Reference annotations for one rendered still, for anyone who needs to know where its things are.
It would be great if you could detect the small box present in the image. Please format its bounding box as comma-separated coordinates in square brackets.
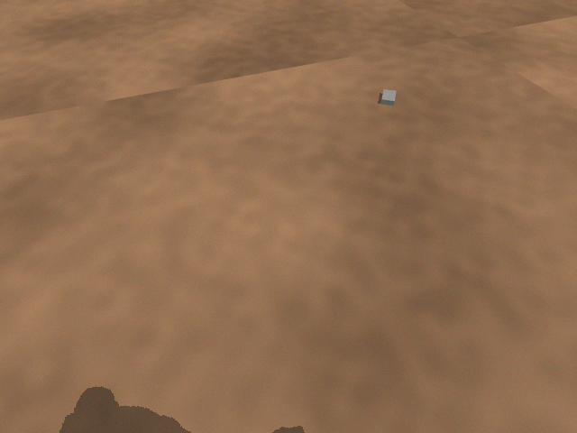
[381, 89, 396, 106]

